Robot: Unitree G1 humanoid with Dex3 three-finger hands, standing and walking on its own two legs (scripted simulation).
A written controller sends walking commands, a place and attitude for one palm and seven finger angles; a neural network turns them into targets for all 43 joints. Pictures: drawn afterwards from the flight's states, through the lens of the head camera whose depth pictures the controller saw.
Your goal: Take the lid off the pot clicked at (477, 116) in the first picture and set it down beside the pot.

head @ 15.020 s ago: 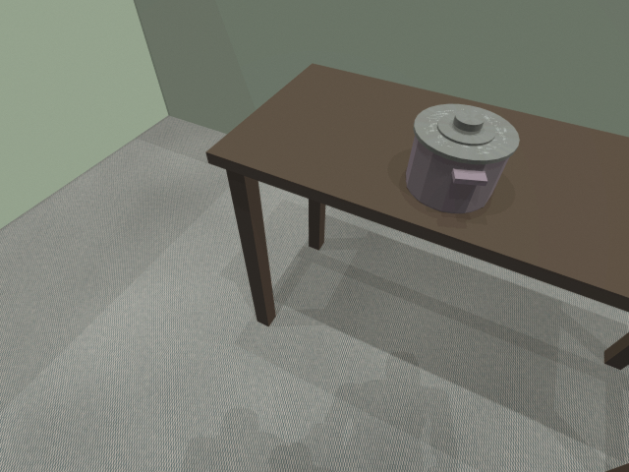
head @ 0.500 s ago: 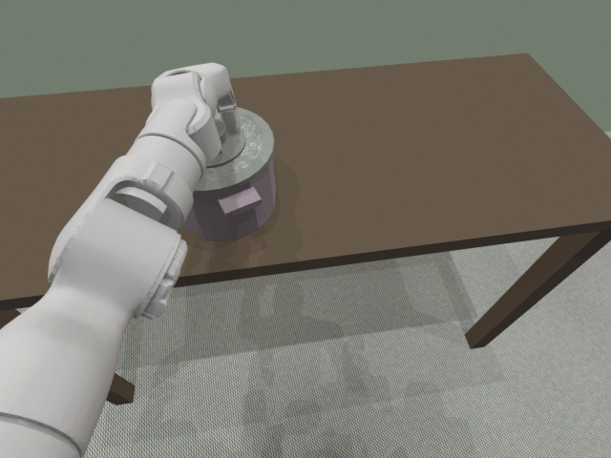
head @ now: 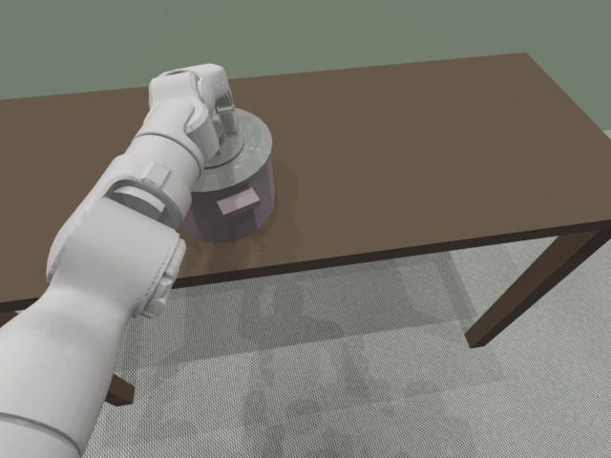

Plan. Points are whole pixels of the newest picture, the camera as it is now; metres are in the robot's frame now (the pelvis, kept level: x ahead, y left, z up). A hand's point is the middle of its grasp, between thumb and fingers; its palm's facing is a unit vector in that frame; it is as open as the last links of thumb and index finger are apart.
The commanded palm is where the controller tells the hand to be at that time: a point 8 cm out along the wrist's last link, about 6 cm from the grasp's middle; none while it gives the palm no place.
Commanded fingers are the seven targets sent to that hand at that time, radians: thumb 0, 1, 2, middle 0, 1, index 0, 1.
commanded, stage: lift the lid straight up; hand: left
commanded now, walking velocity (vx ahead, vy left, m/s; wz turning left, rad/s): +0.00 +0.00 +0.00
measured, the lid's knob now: (206, 134) +0.53 +0.09 +0.13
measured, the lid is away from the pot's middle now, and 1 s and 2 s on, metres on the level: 0.00 0.01 0.00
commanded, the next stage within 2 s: move the lid sideways beside the pot in 1.88 s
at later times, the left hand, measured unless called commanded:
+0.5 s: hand (196, 121) +0.49 +0.09 +0.18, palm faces -0.38 -0.12 -0.92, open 7.1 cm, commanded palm +0.50 +0.09 +0.26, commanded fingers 0.00 0.62 1.01 -0.70 -1.15 -0.89 -1.17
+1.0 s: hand (185, 92) +0.49 +0.09 +0.22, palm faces -0.34 -0.14 -0.93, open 7.1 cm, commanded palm +0.51 +0.09 +0.30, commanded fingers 0.00 0.62 1.01 -0.70 -1.15 -0.89 -1.17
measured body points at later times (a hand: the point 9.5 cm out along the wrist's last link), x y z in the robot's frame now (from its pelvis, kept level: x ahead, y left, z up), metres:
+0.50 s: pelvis +0.00 +0.00 +0.00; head +0.04 -0.03 +0.45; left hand +0.51 +0.09 +0.23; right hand +0.05 -0.27 -0.14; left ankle -0.01 +0.08 -0.74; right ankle -0.04 -0.11 -0.74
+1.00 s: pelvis -0.01 +0.00 +0.00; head +0.04 -0.02 +0.45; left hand +0.50 +0.09 +0.27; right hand +0.03 -0.27 -0.14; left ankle -0.01 +0.08 -0.74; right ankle -0.04 -0.11 -0.74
